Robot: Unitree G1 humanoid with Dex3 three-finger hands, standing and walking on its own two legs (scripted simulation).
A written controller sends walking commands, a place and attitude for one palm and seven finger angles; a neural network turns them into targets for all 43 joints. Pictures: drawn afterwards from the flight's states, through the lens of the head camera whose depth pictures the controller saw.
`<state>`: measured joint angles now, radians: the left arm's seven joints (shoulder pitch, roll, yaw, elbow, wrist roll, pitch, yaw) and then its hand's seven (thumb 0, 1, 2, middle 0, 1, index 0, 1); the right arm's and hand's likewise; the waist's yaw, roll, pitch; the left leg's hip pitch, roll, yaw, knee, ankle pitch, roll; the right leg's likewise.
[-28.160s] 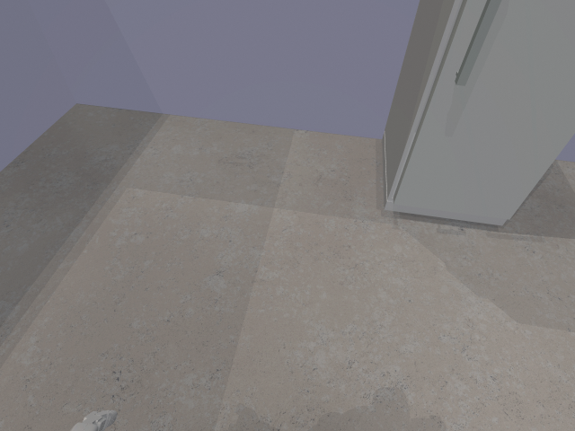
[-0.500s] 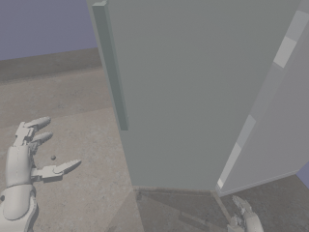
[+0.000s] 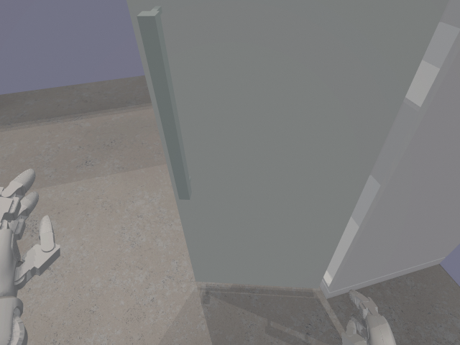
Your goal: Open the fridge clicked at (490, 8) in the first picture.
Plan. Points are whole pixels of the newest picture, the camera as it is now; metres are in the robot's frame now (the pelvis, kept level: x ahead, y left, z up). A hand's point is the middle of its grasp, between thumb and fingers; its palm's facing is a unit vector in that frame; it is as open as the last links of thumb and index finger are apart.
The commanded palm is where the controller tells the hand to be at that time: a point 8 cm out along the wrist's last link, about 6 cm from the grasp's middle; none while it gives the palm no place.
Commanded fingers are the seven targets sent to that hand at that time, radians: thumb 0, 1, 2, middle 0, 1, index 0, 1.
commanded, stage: draw the hand back to the body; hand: left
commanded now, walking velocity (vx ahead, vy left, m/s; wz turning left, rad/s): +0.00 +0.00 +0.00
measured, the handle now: (174, 121) +0.50 +0.19 +0.15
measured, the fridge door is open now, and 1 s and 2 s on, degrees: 71 71 71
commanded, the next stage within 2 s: step back with the hand held close in 0.22 s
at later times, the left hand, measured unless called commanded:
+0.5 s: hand (60, 240) +0.19 +0.27 +0.15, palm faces +0.44 -0.80 -0.42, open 7.4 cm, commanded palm +0.13 +0.31 +0.17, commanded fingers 0.00 0.90 0.90 -0.20 -0.30 -0.20 -0.30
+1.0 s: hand (4, 305) +0.11 +0.29 +0.15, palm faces +0.49 -0.76 -0.42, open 7.4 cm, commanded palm +0.05 +0.32 +0.17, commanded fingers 0.00 0.90 0.90 -0.20 -0.30 -0.20 -0.30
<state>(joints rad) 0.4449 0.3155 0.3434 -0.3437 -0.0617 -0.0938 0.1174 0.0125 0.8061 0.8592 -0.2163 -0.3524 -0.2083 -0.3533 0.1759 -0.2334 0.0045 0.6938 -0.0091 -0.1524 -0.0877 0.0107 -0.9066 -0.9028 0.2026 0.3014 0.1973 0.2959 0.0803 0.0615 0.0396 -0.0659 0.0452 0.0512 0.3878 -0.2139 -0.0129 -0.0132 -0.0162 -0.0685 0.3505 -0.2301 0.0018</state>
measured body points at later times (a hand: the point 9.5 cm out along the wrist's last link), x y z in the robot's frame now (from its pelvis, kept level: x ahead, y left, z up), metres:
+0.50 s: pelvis -0.01 +0.01 +0.00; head -0.01 +0.00 +0.45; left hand +0.17 +0.31 +0.17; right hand +0.18 -0.22 -0.09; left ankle +0.01 +0.13 -0.74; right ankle -0.02 -0.12 -0.75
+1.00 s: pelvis -0.09 +0.02 -0.02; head -0.08 +0.03 +0.43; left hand +0.07 +0.32 +0.17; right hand +0.09 -0.21 -0.10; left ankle +0.00 +0.13 -0.74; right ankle -0.02 -0.12 -0.75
